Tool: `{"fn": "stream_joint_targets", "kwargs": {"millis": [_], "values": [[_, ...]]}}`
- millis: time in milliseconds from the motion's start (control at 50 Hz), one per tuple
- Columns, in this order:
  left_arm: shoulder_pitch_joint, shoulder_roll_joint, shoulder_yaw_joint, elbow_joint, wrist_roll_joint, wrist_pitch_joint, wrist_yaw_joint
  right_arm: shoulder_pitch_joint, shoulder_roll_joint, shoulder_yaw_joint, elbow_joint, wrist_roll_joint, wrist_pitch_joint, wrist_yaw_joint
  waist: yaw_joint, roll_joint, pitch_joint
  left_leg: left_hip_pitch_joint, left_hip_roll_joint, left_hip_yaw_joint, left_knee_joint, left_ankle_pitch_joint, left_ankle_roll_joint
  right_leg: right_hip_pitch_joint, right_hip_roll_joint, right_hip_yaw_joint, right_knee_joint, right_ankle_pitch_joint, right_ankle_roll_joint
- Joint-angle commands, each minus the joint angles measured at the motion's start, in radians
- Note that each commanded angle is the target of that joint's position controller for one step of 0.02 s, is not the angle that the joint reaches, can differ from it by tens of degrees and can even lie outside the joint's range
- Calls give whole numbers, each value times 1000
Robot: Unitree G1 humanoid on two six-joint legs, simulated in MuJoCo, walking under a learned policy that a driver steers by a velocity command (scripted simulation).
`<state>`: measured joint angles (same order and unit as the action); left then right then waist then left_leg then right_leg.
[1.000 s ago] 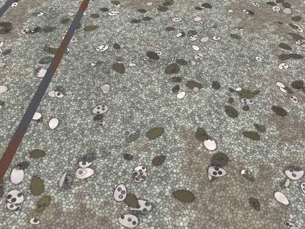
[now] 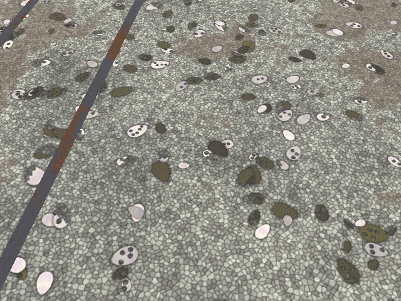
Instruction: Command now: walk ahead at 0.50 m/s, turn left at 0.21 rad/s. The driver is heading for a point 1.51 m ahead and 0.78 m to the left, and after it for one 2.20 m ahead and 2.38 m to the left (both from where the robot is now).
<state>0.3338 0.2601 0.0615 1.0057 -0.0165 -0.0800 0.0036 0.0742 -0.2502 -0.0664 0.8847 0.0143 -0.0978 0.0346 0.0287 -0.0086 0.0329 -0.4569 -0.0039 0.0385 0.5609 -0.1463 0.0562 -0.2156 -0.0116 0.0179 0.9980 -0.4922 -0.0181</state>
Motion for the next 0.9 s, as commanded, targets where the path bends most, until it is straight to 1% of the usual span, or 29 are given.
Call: {"fn": "stream_joint_targets", "kwargs": {"millis": [20,40,60,80,100,160,220,260,300,340,380,400,420,440,460,480,500,520,540,560,580,600,660,700,760,800,840,860,900], "values": [[-98,122,20,-109,-10,-58,1,169,-142,-31,-4,-7,3,-4,-95,87,-129,528,274,-487,-296,-79,197,-549,-74,37,257,112,-35],[-99,117,27,-111,3,-53,6,126,-120,-24,-14,-19,2,-3,-57,70,-91,407,248,-426,-321,5,191,-484,-104,44,186,169,-32],[-87,104,29,-113,9,-44,8,114,-99,-18,-17,-24,1,-3,-30,79,-89,342,226,-397,-347,40,192,-422,-118,51,141,194,-28],[-80,88,29,-117,12,-35,10,119,-101,-18,-17,-19,1,-5,-17,84,-84,307,214,-373,-370,52,197,-392,-119,49,91,201,-19],[-89,79,28,-123,16,-27,14,132,-117,-22,-14,-12,-1,-11,-12,87,-73,278,207,-351,-387,64,204,-384,-116,42,40,215,-6],[-204,78,28,-168,24,-18,21,186,-162,-34,-5,-5,-2,-34,-32,72,-27,247,191,-312,-417,75,201,-419,-98,38,-158,367,33],[-312,63,22,-200,17,-22,11,229,-166,-36,-1,0,5,-47,-63,84,-4,220,153,-268,-409,60,164,-373,-59,35,-349,530,46],[-378,58,15,-220,11,-27,1,266,-164,-37,7,5,11,-52,-86,89,4,218,147,-268,-394,43,155,-332,-35,28,-427,578,50],[-426,66,12,-241,4,-33,-7,299,-162,-38,14,10,18,-54,-102,89,9,255,161,-297,-359,25,153,-318,-23,37,-474,575,51],[-442,89,15,-255,1,-43,-16,310,-165,-42,12,13,26,-58,-98,92,4,304,179,-342,-306,10,142,-290,-18,52,-526,536,45],[-401,119,24,-252,-1,-53,-19,295,-177,-49,1,11,35,-62,-66,118,-12,327,190,-383,-242,42,127,-212,-12,47,-551,461,30],[-331,135,32,-235,1,-57,-17,284,-164,-46,-7,10,39,-63,-28,123,-39,318,167,-384,-183,81,110,-116,-9,35,-579,438,12],[-208,172,49,-207,12,-63,-11,270,-129,-34,-25,4,38,-60,28,105,-124,266,107,-354,-41,129,82,75,-41,54,-572,424,-24],[-33,239,67,-186,22,-63,-3,269,-72,-15,-54,-12,37,-57,93,-21,-279,122,27,-254,260,-33,41,345,-223,220,-546,389,-82],[31,313,83,-156,27,-46,-7,410,-6,4,-89,16,18,-53,19,-368,-379,-233,-87,-145,568,-458,-12,622,-441,678,-652,223,-242],[-1,203,59,-176,16,-42,-10,392,-119,-16,-65,33,15,-56,37,-251,-315,-347,1,-199,708,-437,-16,570,-427,721,-691,50,-232],[-57,132,39,-194,13,-41,-9,291,-174,-31,-81,29,19,-55,56,-144,-190,-368,37,-188,724,-343,-13,442,-376,539,-702,82,-181],[-114,114,30,-199,21,-37,-10,248,-160,-34,-89,22,26,-57,32,-74,-125,-322,76,-164,703,-263,-19,312,-328,409,-724,194,-154],[-151,90,23,-196,25,-33,-11,221,-146,-37,-99,12,31,-56,14,-74,-74,-300,99,-162,657,-214,-22,223,-293,325,-751,276,-145],[-166,84,20,-191,33,-32,-10,223,-125,-39,-108,14,39,-50,-8,-101,-52,-257,125,-160,626,-181,-21,161,-270,251,-778,326,-136],[-167,85,22,-184,32,-35,-9,221,-102,-37,-117,19,47,-45,-15,-110,-43,-237,136,-149,603,-164,-23,128,-258,202,-805,359,-138],[-161,94,26,-178,29,-38,-8,211,-85,-34,-129,20,53,-42,-18,-102,-38,-240,141,-139,586,-148,-28,117,-258,163,-823,403,-148],[-144,132,40,-161,26,-42,-1,160,-73,-29,-169,12,64,-36,-20,-62,-25,-284,148,-138,483,-50,-45,125,-272,65,-853,526,-169],[-141,147,45,-158,26,-37,3,124,-69,-24,-185,12,62,-25,-13,-56,-18,-271,144,-120,374,57,-46,133,-254,-16,-862,562,-156],[-113,167,49,-153,20,-28,8,18,-59,-13,-221,10,57,-4,25,-46,13,-228,124,-62,215,171,-36,144,-238,-113,-865,571,-135],[-75,184,53,-143,12,-18,10,-45,-57,-9,-250,9,58,7,46,-40,34,-226,112,-31,148,170,-26,192,-252,-146,-854,582,-126],[-49,201,58,-133,2,-5,9,-84,-66,-9,-278,11,60,18,49,-46,49,-227,97,-8,102,117,-6,258,-274,-169,-822,640,-112],[-48,212,61,-131,-3,2,10,-88,-76,-13,-289,10,62,22,39,-53,46,-206,81,10,85,72,9,285,-283,-185,-787,729,-103],[-55,244,70,-137,-11,17,15,-29,-115,-33,-291,7,67,25,-14,-90,-10,-77,13,67,77,-35,50,315,-284,-219,-641,1067,-84]]}}
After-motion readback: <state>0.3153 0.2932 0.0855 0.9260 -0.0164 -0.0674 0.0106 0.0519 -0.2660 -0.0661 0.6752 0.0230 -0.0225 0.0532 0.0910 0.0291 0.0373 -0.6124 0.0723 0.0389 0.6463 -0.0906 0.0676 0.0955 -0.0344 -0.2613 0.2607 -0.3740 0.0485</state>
